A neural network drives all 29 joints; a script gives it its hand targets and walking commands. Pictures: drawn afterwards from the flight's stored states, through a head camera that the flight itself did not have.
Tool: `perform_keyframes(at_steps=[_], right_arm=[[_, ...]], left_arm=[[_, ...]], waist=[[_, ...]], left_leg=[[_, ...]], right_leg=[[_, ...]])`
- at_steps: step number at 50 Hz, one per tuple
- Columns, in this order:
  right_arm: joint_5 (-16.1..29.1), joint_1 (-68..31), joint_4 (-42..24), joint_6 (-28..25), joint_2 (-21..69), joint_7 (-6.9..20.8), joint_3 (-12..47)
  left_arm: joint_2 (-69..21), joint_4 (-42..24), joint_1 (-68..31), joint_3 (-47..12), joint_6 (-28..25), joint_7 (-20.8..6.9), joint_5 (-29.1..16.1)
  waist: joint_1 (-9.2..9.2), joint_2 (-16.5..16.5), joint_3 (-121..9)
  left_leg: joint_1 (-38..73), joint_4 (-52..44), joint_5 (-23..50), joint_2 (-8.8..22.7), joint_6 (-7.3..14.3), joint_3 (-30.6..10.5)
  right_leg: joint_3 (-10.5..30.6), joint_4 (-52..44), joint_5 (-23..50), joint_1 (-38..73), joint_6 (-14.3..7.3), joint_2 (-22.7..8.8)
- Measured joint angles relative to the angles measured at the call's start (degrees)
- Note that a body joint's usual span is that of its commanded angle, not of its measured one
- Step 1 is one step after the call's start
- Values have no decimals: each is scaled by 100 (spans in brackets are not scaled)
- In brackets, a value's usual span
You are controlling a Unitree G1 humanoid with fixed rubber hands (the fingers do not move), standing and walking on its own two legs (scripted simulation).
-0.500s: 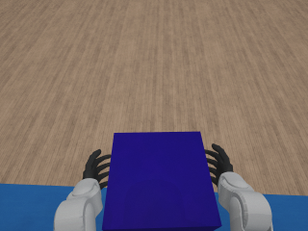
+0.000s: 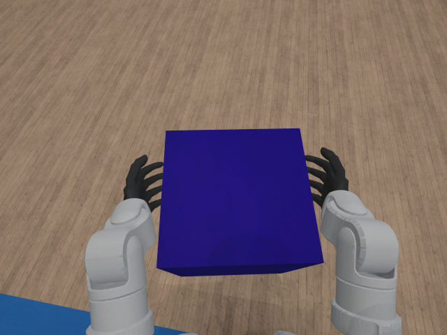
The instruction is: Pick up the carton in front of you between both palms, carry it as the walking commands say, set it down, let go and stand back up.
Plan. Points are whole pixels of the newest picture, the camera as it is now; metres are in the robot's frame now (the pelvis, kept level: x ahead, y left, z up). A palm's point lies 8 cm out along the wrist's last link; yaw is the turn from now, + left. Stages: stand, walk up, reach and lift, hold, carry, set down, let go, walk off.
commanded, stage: carry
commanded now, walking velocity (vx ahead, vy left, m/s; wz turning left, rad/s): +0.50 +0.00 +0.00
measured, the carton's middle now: (232, 212) +0.31 +0.01 +0.03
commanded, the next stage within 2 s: none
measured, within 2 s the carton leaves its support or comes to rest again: neither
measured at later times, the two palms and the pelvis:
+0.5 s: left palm (176, 64) +0.69 +0.15 +0.11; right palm (301, 66) +0.65 -0.16 +0.12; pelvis +0.33 +0.03 +0.02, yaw -3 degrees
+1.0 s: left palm out of the picture +0.95 +0.15 +0.20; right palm out of the picture +0.97 -0.16 +0.19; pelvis +0.61 -0.02 +0.07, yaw -1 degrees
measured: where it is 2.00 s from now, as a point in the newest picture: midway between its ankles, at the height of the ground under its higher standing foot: (238, 186)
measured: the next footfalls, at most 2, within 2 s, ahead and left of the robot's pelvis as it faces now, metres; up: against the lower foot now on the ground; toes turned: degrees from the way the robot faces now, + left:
left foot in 0.32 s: +0.41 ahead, +0.10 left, +0.03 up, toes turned +5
right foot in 0.72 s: +0.67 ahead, -0.10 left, +0.06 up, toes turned -8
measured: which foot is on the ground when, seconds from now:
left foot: up 0.00-0.30, down 0.32-0.72, up 0.74-1.00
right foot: down 0.00-0.36, up 0.38-0.70, down 0.72-1.00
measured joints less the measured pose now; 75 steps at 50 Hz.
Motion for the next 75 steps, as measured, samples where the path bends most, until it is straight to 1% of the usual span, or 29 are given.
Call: perform_keyframes(at_steps=[3,8,12,15,16,17,18,20,21,22,24,27,29,32,35,36,37,38,40,41,43,45,49,50,52,55,59,68,75], right_arm=[[-106,-574,311,-101,128,-13,-269],[-265,-1305,748,-247,98,-48,-516],[-287,-1622,986,-245,39,-27,-670],[-279,-1701,1060,-210,54,22,-744],[-276,-1728,1105,-206,76,41,-743],[-275,-1744,1177,-228,132,61,-724],[-285,-1759,1246,-255,196,70,-689],[-251,-1716,1280,-224,319,94,-613],[-196,-1632,1212,-180,372,123,-573],[-179,-1522,1107,-159,418,109,-533],[-164,-1307,863,-184,486,70,-515],[-66,-1119,517,-293,522,57,-521],[-2,-1079,348,-365,513,54,-491],[61,-1093,183,-401,457,49,-422],[37,-1171,157,-356,370,58,-379],[1,-1179,176,-328,333,74,-392],[-39,-1211,229,-299,249,95,-410],[-87,-1251,323,-282,161,109,-445],[-178,-1310,543,-255,29,110,-542],[-205,-1330,627,-228,17,110,-612],[-247,-1375,697,-155,111,132,-744],[-308,-1416,659,-130,243,163,-827],[-392,-1504,468,-184,323,149,-822],[-396,-1525,453,-196,297,138,-799],[-390,-1558,497,-172,225,130,-757],[-384,-1555,768,-91,212,125,-709],[-396,-1561,1140,154,239,162,-717],[-498,-1630,1654,102,227,146,-757],[-636,-1391,1986,-41,346,232,-836]], left_arm=[[-2,209,-461,247,-72,21,-1],[73,607,-1194,494,-158,31,27],[43,835,-1547,615,-130,35,120],[-11,858,-1630,691,-62,16,194],[-18,833,-1621,731,-35,3,218],[15,803,-1593,777,-13,-25,237],[69,803,-1562,828,-20,-64,245],[152,847,-1463,928,-63,-119,243],[148,852,-1416,990,-80,-136,244],[109,825,-1372,1048,-94,-146,254],[-30,707,-1301,1110,-142,-165,296],[-178,456,-1199,1068,-303,-169,368],[-188,289,-1133,992,-410,-152,383],[-123,98,-1093,885,-469,-123,331],[13,114,-1188,788,-420,-101,263],[54,210,-1267,747,-386,-101,246],[52,341,-1347,712,-375,-105,235],[46,467,-1436,668,-344,-102,230],[19,638,-1535,577,-199,-110,181],[-6,662,-1525,544,-124,-97,166],[-55,631,-1458,560,-38,-24,183],[-89,528,-1400,627,-8,-2,148],[-82,296,-1455,690,-27,5,71],[-69,282,-1499,689,-27,4,70],[-45,330,-1577,685,7,-4,100],[80,605,-1627,692,105,-100,164],[80,1006,-1627,842,261,-174,283],[5,1527,-1663,1000,98,-170,564],[-113,1777,-1340,1040,-15,-269,663]], waist=[[32,-22,111],[29,-103,104],[2,-124,45],[-72,-180,15],[-127,-205,25],[-216,-293,47],[-339,-379,94],[-581,-335,223],[-664,-301,303],[-729,-275,384],[-790,-246,537],[-821,-227,681],[-819,-237,691],[-759,-244,579],[-571,-184,402],[-475,-186,358],[-342,-89,349],[-212,-40,354],[7,-87,368],[89,-124,379],[180,-186,416],[213,-222,469],[167,-202,474],[128,-190,446],[22,-156,337],[-139,-374,139],[-246,-318,-131],[-338,-277,-314],[-291,-320,-380]], left_leg=[[-908,-89,394,86,63,-6],[-1765,-1035,837,220,-16,61],[-1872,-2135,1162,184,-8,220],[-1559,-3144,1257,-21,92,524],[-1335,-3505,1330,-132,149,663],[-1118,-3606,965,-236,93,728],[-1069,-3430,653,-304,57,776],[-937,-3288,372,-339,62,738],[-802,-3376,353,-347,56,704],[-646,-3513,320,-352,54,669],[-307,-3848,267,-344,23,609],[174,-4240,158,-306,-16,532],[490,-4440,34,-281,-56,484],[1003,-4749,-178,-242,-170,423],[1450,-4709,-536,-118,-296,410],[1504,-4384,-685,-62,-324,445],[1422,-3817,-781,76,-333,441],[1170,-2962,-738,81,-350,269],[473,-1127,-764,-187,-284,-93],[148,-489,-730,-306,-230,-163],[-385,8,-590,-415,-149,-166],[-734,-340,-451,-402,-141,-109],[-866,-2282,-138,-335,-237,-60],[-773,-2827,75,-328,-255,-34],[-390,-3910,798,-289,-227,93],[-115,-3903,392,-439,-151,245],[161,-3943,91,-430,-133,306],[476,-3752,-331,-374,-155,388],[748,-3557,-662,-349,-174,434]], right_leg=[[34,-393,-173,401,17,89],[143,-828,-465,1026,45,128],[252,-1002,-858,1575,127,115],[310,-939,-1287,1991,265,21],[286,-675,-1478,2050,323,-54],[290,-137,-1654,1970,366,-198],[442,746,-1492,1682,396,-318],[1022,2849,-1453,821,432,-112],[1194,3662,-1412,397,397,14],[1275,4181,-1351,10,356,97],[1307,4504,-1175,-665,298,145],[1255,4212,-1076,-1466,299,80],[1192,3740,-1048,-1841,331,1],[1032,2416,-792,-1990,346,-86],[680,960,-320,-1615,292,47],[528,503,-58,-1322,238,116],[420,501,-179,-1152,154,192],[378,638,-383,-1069,99,229],[402,638,-648,-859,51,238],[429,500,-655,-714,106,232],[477,138,-629,-396,123,227],[512,-205,-603,-94,112,209],[553,-457,-729,292,192,169],[558,-395,-831,350,224,161],[562,-105,-1143,446,302,155],[722,211,-1465,577,430,-22],[821,-147,-1554,970,510,9],[865,-195,-1795,1355,537,34],[890,-161,-2074,1685,526,36]])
